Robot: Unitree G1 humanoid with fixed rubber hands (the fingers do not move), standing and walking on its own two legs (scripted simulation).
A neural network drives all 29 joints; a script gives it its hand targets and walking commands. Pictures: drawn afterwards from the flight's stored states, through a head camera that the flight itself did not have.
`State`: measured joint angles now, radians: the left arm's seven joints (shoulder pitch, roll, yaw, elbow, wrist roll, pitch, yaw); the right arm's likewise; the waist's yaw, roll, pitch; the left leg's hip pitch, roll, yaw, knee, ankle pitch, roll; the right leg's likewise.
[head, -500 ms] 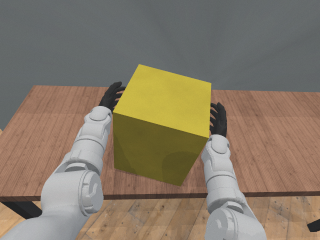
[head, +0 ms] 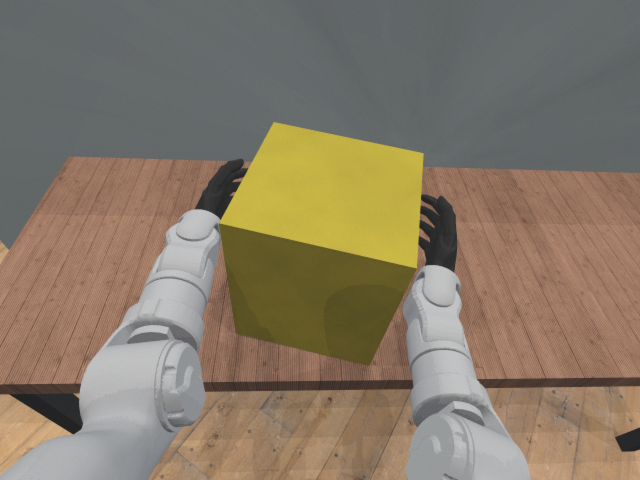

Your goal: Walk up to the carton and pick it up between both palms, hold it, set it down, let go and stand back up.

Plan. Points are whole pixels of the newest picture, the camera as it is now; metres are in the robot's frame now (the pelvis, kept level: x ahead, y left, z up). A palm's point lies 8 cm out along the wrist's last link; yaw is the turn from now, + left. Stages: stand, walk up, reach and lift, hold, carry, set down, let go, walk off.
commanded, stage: set down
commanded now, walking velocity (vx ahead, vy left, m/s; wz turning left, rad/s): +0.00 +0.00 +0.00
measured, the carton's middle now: (323, 249) +0.41 -0.04 +0.04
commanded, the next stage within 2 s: none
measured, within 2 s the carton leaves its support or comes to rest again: rests again in 0.58 s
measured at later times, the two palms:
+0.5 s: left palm (217, 221) +0.44 +0.10 +0.08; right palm (430, 279) +0.35 -0.19 +0.05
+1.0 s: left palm (228, 229) +0.45 +0.09 +0.06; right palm (456, 265) +0.36 -0.23 +0.05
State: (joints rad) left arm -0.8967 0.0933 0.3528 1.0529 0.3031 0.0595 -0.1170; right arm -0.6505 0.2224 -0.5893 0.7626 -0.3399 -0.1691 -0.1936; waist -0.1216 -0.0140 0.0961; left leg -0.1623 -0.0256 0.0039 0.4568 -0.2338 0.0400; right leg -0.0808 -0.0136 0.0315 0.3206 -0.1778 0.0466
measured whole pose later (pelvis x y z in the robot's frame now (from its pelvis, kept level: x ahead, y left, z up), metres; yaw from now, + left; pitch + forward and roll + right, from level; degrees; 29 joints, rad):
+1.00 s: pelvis +0.02 -0.01 +0.00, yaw -1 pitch +5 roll -2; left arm -0.80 0.12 0.11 1.05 0.03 0.00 0.01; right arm -0.57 -0.04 -0.16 0.90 0.10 -0.23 -0.29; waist -0.12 -0.01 0.00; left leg -0.31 -0.01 0.00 0.46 -0.24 0.04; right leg -0.23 0.00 0.03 0.32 -0.18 0.05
